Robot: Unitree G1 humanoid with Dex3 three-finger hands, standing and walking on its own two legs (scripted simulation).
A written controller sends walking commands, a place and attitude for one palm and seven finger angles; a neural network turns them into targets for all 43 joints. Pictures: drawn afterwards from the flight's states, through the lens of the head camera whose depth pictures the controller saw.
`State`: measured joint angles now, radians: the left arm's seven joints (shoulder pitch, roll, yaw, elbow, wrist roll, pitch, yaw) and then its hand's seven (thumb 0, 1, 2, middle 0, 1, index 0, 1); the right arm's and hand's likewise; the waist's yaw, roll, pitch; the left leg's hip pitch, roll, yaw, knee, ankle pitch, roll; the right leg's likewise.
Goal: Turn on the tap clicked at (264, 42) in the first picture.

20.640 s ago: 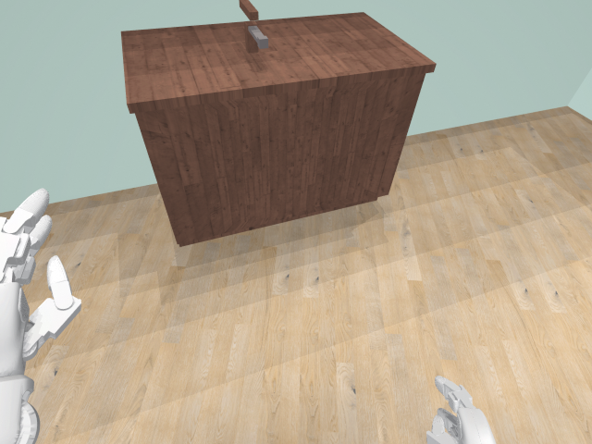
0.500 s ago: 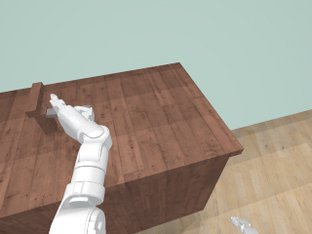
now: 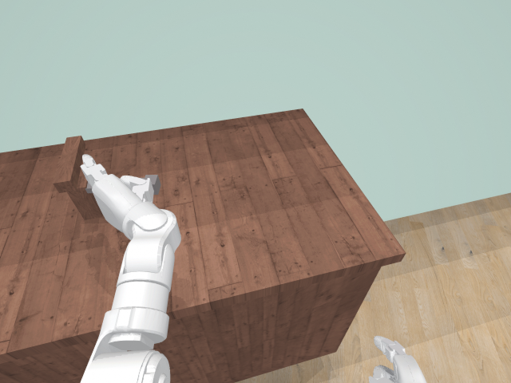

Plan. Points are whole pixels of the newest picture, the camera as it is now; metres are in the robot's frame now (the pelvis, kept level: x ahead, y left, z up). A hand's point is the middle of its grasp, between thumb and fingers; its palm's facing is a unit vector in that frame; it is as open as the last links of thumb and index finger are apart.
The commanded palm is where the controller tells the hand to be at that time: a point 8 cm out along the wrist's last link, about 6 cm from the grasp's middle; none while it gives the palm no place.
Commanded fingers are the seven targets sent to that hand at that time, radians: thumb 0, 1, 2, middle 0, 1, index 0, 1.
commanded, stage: draw the hand back beside the body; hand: left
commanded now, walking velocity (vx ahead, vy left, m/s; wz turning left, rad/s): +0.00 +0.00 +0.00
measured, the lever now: (151, 184) +0.46 +0.25 +0.06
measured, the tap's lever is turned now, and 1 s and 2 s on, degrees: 76 76 76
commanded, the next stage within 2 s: step back with the hand held close in 1.46 s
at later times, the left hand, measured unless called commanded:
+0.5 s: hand (126, 226) +0.28 +0.20 +0.15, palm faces +0.24 -0.94 -0.26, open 7.7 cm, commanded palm +0.25 +0.25 +0.15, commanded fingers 0.00 0.90 0.90 -0.18 -0.23 -0.18 -0.23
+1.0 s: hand (83, 249) +0.23 +0.23 +0.16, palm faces +0.31 -0.90 -0.31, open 7.5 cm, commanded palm +0.19 +0.28 +0.18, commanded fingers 0.00 0.90 0.90 -0.20 -0.30 -0.20 -0.30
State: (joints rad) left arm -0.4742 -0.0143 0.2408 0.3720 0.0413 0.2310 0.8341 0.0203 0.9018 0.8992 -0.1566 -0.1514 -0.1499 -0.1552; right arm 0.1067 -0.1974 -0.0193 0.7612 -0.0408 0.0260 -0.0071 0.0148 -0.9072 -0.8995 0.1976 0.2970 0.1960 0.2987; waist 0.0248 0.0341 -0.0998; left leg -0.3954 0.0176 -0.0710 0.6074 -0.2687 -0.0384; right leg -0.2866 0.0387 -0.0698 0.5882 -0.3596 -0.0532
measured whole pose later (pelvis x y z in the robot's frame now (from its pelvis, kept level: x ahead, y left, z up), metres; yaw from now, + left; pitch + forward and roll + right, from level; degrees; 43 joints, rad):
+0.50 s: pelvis -0.01 +0.01 +0.01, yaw -2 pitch -5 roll +0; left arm 0.06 0.30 0.09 -0.07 -0.07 -0.06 0.12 0.02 0.90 0.90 -0.18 -0.20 -0.17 -0.21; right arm 0.18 -0.25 0.03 0.66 0.02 -0.03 -0.07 0.02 -0.91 -0.90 0.20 0.30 0.19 0.30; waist 0.05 0.06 0.04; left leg -0.15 0.02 -0.03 0.44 -0.20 -0.02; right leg -0.05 0.03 -0.02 0.42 -0.28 -0.04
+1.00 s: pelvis +0.01 +0.02 +0.02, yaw -2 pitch -5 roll +0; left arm 0.33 0.32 0.19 -0.33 -0.07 -0.07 0.10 0.02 0.90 0.90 -0.20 -0.28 -0.20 -0.28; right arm 0.15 -0.23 0.04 0.64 0.00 -0.05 -0.06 0.02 -0.91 -0.90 0.20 0.30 0.20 0.30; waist 0.07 0.06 0.03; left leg -0.13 0.01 -0.02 0.43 -0.22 -0.01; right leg -0.03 0.03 -0.02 0.38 -0.27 -0.03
